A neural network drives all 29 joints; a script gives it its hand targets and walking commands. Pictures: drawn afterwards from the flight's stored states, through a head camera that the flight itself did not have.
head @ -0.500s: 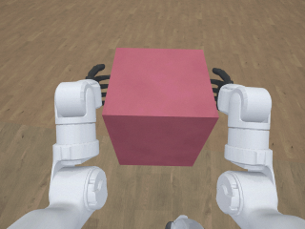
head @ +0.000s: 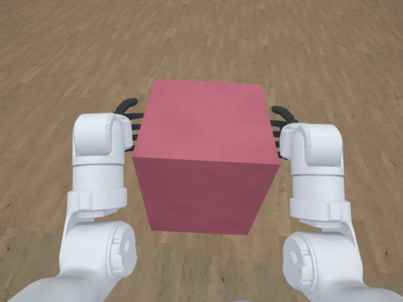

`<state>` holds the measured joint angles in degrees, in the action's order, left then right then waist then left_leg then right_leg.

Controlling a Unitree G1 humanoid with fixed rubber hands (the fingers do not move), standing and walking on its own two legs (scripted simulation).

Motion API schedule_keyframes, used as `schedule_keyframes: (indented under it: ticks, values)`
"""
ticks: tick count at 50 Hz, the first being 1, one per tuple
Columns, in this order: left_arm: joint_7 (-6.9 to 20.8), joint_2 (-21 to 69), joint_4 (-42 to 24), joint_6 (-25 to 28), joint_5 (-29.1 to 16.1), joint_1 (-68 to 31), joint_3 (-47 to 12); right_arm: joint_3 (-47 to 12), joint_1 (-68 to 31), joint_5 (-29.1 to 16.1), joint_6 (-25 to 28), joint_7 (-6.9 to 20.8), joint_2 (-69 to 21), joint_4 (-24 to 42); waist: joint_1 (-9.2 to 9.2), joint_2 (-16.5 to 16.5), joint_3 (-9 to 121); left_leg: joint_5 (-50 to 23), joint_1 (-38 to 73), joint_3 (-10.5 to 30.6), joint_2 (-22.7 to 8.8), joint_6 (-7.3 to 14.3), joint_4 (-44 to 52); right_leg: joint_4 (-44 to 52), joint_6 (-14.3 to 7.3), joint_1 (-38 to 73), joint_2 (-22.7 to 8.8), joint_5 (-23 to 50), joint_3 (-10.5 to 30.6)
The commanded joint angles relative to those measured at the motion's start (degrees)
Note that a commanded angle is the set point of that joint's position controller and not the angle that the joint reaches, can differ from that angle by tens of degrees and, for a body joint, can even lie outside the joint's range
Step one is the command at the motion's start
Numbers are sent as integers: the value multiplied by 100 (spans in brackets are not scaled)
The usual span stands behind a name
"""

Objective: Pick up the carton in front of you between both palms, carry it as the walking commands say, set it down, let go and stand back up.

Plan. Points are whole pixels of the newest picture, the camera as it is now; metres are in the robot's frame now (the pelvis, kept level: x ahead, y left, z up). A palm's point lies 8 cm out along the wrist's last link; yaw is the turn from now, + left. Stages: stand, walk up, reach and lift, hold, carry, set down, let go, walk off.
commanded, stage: carry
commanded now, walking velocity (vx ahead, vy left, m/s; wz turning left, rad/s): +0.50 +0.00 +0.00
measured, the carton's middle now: (203, 161) +0.38 -0.02 +0.08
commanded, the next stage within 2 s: none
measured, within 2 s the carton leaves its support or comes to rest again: neither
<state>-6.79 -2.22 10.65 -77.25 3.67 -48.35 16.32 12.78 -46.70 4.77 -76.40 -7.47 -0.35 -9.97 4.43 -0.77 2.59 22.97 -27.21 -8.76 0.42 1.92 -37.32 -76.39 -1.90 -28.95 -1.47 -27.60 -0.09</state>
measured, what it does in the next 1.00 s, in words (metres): climbs: right foot 0.05 m higher, then left foot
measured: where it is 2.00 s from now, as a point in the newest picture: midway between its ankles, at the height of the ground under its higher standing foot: (195, 118)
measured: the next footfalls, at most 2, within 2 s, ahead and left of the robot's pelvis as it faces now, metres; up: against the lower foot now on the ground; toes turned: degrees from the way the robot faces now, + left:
right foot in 0.28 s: +0.39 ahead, -0.12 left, +0.05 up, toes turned -8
left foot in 0.68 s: +0.63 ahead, +0.08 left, +0.06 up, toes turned +7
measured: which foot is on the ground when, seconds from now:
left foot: down 0.00-0.32, up 0.34-0.66, down 0.68-1.00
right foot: up 0.00-0.26, down 0.28-0.72, up 0.74-1.00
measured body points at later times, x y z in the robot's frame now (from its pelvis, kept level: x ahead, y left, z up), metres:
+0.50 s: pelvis +0.32 -0.04 +0.06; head +0.36 -0.04 +0.51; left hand +0.68 +0.15 +0.19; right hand +0.72 -0.15 +0.20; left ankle +0.32 +0.08 -0.57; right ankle +0.34 -0.12 -0.66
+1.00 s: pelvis +0.65 +0.00 +0.09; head +0.68 +0.02 +0.54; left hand +1.05 +0.14 +0.25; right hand +1.03 -0.16 +0.25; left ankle +0.59 +0.08 -0.65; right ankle +0.77 -0.14 -0.59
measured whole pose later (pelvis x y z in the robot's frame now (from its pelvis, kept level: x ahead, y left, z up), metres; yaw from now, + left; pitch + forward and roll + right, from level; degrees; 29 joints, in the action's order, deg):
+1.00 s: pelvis +0.65 +0.00 +0.09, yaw +0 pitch +5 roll -1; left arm -7.4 -1.2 8.3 -78.1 4.8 -49.6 15.7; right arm 15.1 -47.4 3.4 -76.5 -7.6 0.2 -8.0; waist 3.3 -1.0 2.7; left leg 17.4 -9.9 -7.6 0.1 3.5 -22.5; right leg -49.8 -1.0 -40.5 -3.8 -12.5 -3.3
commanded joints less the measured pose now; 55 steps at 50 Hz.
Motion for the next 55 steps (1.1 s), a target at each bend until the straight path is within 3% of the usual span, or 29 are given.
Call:
schedule_keyframes:
  ticks: [1, 6, 10, 12, 14, 15, 16, 17, 18, 19, 20, 21, 23, 26, 30, 32, 33, 34, 35, 36, 37, 38, 39, 40, 42, 45, 49, 53, 55]
  values:
    - [1168, 6204, -545, 149, -2073, -4094, -3009, -3438, -5412, -3213, 186, 1410, -6644, 1405, -119, 283, 2697, -1290, 3591, 2697, -1626, 869, 1372, -248, -126, -1896, -218, 337, 177]
    - [927, 5884, -929, 132, -1885, -4022, -3092, -3399, -5322, -3323, 129, 1383, -6394, 1663, -42, 611, 2422, -1108, 3652, 2163, -1651, 1138, 1880, 608, -43, -2433, -320, 358, -206]
    - [936, 5716, -610, 54, -1816, -3798, -3188, -3302, -4841, -3083, 15, 1403, -6148, 1111, -53, 741, 2106, -2012, 3225, 1183, -1386, 900, 2017, 2343, -71, -1534, -159, 662, -701]
    - [1000, 5794, -365, 36, -1899, -3772, -3226, -3202, -4611, -2923, -9, 1426, -6081, 769, -221, 1023, 2030, -3199, 2889, 674, -1279, 698, 1779, 3035, -166, -487, 264, 549, -1294]
    - [1083, 5971, -62, 75, -2018, -3701, -3228, -3080, -4359, -2774, -14, 1437, -6058, 464, -765, 920, 2567, -5448, 2363, -47, -1119, 312, 43, 3825, -409, 1716, 828, 840, -1788]
    - [1140, 6075, 25, 113, -2072, -3553, -3214, -2983, -4322, -2678, 2, 1445, -6025, 411, -1130, 545, 3209, -4400, 1357, -31, -957, 22, -1249, 4064, -544, 3519, 387, 804, -1006]
    - [1180, 6100, 36, 203, -2097, -3684, -3197, -2943, -4431, -2581, 1, 1468, -6157, 461, -1016, -1273, 3812, -1789, -480, 211, -196, -308, -3138, 5005, -1413, 4756, -1534, -422, 2798]
    - [1226, 6383, -118, 246, -2278, -3789, -3311, -2886, -4668, -2489, 21, 1471, -6011, 486, -1068, -1616, 3448, 582, -1475, 885, 399, -244, -4273, 5734, -1782, 4667, -1732, 836, 4283]
    - [1274, 6535, -467, 248, -2497, -4217, -3421, -2845, -4721, -2432, 63, 1431, -6158, 459, -1011, -860, 3021, 530, -1999, 1295, 134, -86, -4953, 5291, -1776, 4475, -1719, 1967, 3565]
    - [1311, 6749, -806, 281, -2748, -4554, -3571, -2755, -4568, -2349, 94, 1388, -6127, 526, -1010, -94, 2865, 501, -2145, 1232, -83, -31, -5086, 4899, -1636, 4153, -1669, 2822, 2890]
    - [1331, 6897, -1160, 324, -2958, -4865, -3743, -2709, -4473, -2276, 115, 1339, -6122, 599, -911, 171, 2797, 372, -2125, 1217, -261, 35, -4689, 4882, -1368, 3849, -1545, 2703, 2373]
    - [1336, 7032, -1445, 350, -3129, -5102, -3857, -2650, -4359, -2190, 125, 1282, -6058, 688, -799, 39, 2842, 262, -1949, 1220, -372, 63, -4232, 5019, -1149, 3641, -1423, 2084, 1988]
    - [1341, 7051, -1743, 371, -3246, -5221, -3913, -2706, -4271, -2091, 144, 1163, -5932, 878, -738, -338, 2844, 225, -1746, 1027, -356, 31, -3707, 5239, -1087, 3453, -1331, 1560, 1598]
    - [1349, 6841, -1831, 316, -3201, -4962, -3952, -2857, -4112, -1980, 142, 1047, -5763, 1037, -841, -436, 2638, 68, -1707, 774, -433, -97, -2175, 5517, -1168, 3355, -1308, 1672, 1017]
    - [1341, 6419, -1536, 204, -2936, -4525, -3922, -3037, -4015, -1984, 55, 1019, -5531, 1014, -803, -755, 2413, -882, -392, 132, -95, -120, -185, 5529, -817, 2938, -1043, 2178, 123]
    - [1343, 6205, -1211, 146, -2780, -4286, -3847, -3054, -4030, -2039, -25, 1085, -5486, 794, -618, -793, 2343, -1296, 351, -166, 63, -71, 384, 5185, -626, 2855, -1006, 2854, -158]
    - [1338, 6128, -1029, 116, -2716, -4204, -3793, -3024, -3974, -2077, -56, 1130, -5497, 605, -378, -650, 2453, -1458, 1109, -433, 233, -13, 825, 4516, -456, 2732, -883, 3690, -516]
    - [1327, 6077, -878, 111, -2635, -4126, -3728, -2968, -3898, -2135, -77, 1188, -5487, 434, -170, -369, 2783, -1175, 2306, -425, 191, 19, 950, 3472, -285, 2241, -752, 3840, -754]
    - [1314, 5957, -771, 103, -2549, -4134, -3644, -2982, -3939, -2214, -74, 1265, -5495, 356, -14, 207, 3080, -322, 3620, 714, -478, 135, 920, 2391, -82, 909, -543, 2608, -731]
    - [1313, 5976, -644, 34, -2520, -4199, -3562, -2967, -3946, -2265, -41, 1313, -5472, 168, -105, 1908, 2919, -479, 4061, 3649, -1737, 831, 1709, 983, 158, -754, 357, 491, -675]
    - [1287, 6005, -500, 15, -2468, -4340, -3452, -2932, -4143, -2399, -57, 1358, -5655, 171, -118, 1589, 2763, -1405, 4443, 4122, -2034, 1141, 1760, 115, 60, -1516, 337, -150, -80]
    - [1267, 6040, -389, 10, -2353, -4269, -3313, -2917, -4290, -2529, -51, 1411, -5822, 235, -74, 1084, 2635, -2183, 4204, 3679, -1975, 1267, 1497, -247, -18, -1730, 181, -76, 62]
    - [1251, 6127, -321, 21, -2283, -4218, -3245, -2966, -4517, -2664, -33, 1456, -5997, 373, -101, 489, 2492, -2672, 3936, 3160, -1893, 1174, 1417, -50, -54, -1827, -32, 213, 138]
    - [1232, 6207, -338, 40, -2250, -4202, -3212, -3046, -4799, -2812, 1, 1483, -6193, 577, -123, 349, 2453, -2727, 3733, 2882, -1841, 1037, 1481, 290, -59, -1782, -159, 417, 156]
    - [1167, 6351, -438, 80, -2271, -4285, -3167, -3112, -5212, -3046, 52, 1488, -6411, 939, -207, 521, 2462, -2669, 3447, 2386, -1711, 840, 1661, 830, -5, -1483, -251, 675, 99]
    - [1024, 6372, -637, 85, -2260, -4260, -3168, -3052, -5208, -3109, 42, 1435, -6372, 1204, -175, 714, 2424, -2877, 3550, 1860, -1566, 885, 1839, 1583, 68, -1589, -244, 995, -146]
    - [991, 6351, -303, 80, -2078, -3715, -3178, -2986, -4510, -2876, 26, 1430, -6283, 770, -98, 801, 2207, -3907, 3782, 1173, -1274, 788, 1746, 3031, 116, -1531, -184, 1773, -491]
    - [1154, 6585, 28, 215, -2098, -3499, -3271, -2948, -4090, -2598, 177, 1492, -6368, 344, -155, 936, 1889, -4843, 3680, 564, -1059, 476, 1726, 4535, -4, -566, 105, 2709, -962]
    - [1259, 6732, 156, 330, -2168, -3422, -3303, -2938, -3867, -2471, 290, 1503, -6419, 197, -272, 1139, 2055, -5807, 3705, 344, -1074, 264, 1183, 4976, -126, 397, 310, 2900, -1146]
